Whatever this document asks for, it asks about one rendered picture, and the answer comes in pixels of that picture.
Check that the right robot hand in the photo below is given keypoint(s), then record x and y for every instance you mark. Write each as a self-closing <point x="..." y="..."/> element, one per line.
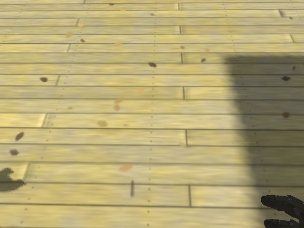
<point x="290" y="205"/>

